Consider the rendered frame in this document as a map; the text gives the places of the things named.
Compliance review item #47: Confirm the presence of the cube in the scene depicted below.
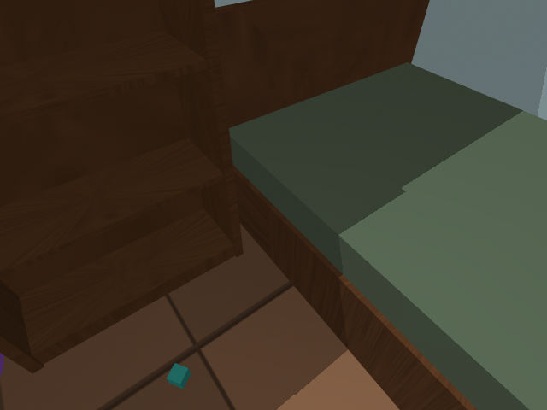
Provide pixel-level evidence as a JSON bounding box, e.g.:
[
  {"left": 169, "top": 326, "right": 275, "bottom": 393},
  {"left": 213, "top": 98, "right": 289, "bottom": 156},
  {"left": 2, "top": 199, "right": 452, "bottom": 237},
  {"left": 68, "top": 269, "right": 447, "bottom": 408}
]
[{"left": 167, "top": 363, "right": 191, "bottom": 389}]

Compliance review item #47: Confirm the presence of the bookshelf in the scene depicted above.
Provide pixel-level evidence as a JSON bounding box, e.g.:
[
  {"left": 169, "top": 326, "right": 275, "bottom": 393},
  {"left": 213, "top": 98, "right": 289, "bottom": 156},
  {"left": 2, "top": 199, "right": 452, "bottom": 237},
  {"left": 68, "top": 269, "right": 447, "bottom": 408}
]
[{"left": 0, "top": 0, "right": 244, "bottom": 373}]

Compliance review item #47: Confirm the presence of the bed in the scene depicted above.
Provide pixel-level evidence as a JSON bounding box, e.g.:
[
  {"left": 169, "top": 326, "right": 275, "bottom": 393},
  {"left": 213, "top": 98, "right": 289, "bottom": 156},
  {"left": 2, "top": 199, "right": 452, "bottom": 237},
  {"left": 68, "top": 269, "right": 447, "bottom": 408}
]
[{"left": 215, "top": 0, "right": 547, "bottom": 410}]

